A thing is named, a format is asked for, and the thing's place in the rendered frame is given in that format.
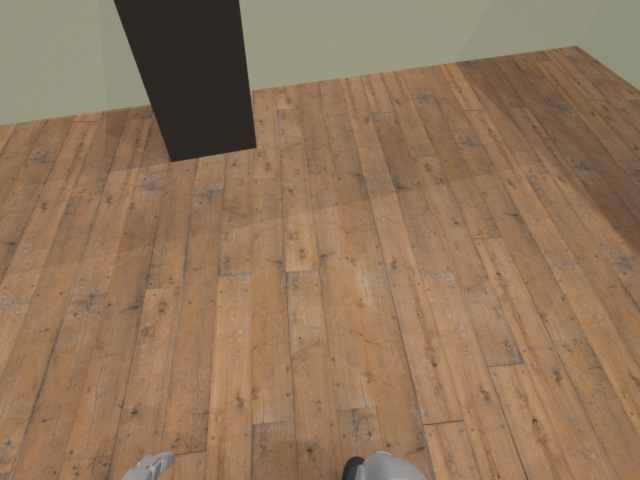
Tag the robot right shin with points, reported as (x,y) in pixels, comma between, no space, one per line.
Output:
(379,453)

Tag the cabinet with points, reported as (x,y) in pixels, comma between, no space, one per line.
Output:
(191,57)

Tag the robot left hand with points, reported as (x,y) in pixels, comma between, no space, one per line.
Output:
(150,467)

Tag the right robot thigh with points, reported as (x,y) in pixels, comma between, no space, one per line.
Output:
(388,468)

